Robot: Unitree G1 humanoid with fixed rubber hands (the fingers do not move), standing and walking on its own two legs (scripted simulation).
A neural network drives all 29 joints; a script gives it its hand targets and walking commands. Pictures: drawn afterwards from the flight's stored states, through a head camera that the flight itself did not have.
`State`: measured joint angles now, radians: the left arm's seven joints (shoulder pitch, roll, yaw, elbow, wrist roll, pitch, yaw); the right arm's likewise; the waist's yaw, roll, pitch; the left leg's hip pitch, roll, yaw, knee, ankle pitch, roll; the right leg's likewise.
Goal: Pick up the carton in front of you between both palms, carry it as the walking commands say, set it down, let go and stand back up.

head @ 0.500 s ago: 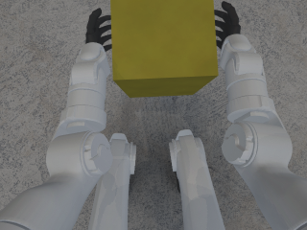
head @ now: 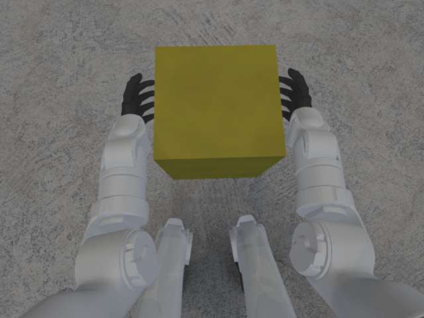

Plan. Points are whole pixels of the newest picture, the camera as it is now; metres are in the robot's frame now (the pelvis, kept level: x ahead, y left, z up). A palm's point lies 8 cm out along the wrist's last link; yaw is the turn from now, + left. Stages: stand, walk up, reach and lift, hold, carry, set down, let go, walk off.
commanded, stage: reach and lift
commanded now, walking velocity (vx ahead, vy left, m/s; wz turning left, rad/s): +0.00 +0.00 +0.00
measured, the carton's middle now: (215, 124) +0.48 -0.02 -0.12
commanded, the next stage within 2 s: hold in 1.92 s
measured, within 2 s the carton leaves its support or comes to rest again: neither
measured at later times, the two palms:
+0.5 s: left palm (89, 106) +0.41 +0.14 +0.12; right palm (342, 100) +0.41 -0.16 +0.12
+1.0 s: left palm out of the picture +0.37 +0.15 +0.23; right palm out of the picture +0.37 -0.15 +0.24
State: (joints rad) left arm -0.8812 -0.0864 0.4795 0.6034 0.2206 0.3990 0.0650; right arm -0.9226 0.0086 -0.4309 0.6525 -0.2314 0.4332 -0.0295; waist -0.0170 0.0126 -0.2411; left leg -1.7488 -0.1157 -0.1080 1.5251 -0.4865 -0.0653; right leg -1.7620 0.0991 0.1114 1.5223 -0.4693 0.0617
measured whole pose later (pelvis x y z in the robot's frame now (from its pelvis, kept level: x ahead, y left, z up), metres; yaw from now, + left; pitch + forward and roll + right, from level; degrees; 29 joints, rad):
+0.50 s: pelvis +0.05 +0.00 +0.14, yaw +0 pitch +23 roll +0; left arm -0.48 -0.17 0.40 0.55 0.24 0.34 0.05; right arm -0.51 0.11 -0.37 0.58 -0.24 0.37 -0.02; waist -0.01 0.01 -0.21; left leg -0.99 -0.08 -0.13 0.97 -0.39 -0.03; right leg -1.00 0.07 0.13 0.97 -0.37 0.04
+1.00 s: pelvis +0.07 +0.00 +0.21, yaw +0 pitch -1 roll +0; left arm -0.29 -0.16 0.30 0.43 0.28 0.58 0.01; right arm -0.31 0.16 -0.28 0.43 -0.30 0.60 -0.02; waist 0.00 -0.01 -0.09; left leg -0.22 -0.04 -0.15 0.45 -0.23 -0.02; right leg -0.23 0.04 0.14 0.45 -0.21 0.02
